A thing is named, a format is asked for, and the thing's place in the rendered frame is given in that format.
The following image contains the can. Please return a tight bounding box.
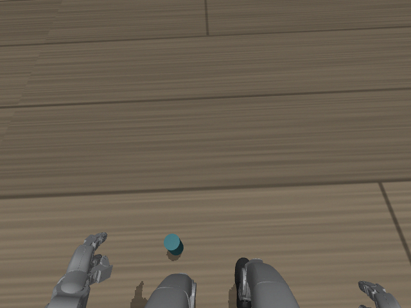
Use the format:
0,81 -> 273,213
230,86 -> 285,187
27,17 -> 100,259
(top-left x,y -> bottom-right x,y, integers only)
164,234 -> 184,255

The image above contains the left robot arm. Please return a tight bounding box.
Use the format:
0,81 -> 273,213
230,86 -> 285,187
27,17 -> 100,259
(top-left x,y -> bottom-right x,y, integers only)
45,270 -> 90,308

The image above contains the right robot foot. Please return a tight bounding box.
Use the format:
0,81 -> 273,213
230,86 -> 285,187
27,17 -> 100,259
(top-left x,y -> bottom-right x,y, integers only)
235,257 -> 252,308

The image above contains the right robot hand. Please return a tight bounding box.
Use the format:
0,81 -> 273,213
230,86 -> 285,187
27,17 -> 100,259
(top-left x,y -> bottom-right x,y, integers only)
358,281 -> 401,308

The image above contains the left robot hand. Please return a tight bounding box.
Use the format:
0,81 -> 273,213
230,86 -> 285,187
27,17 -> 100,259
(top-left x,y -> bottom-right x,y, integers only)
66,232 -> 113,285

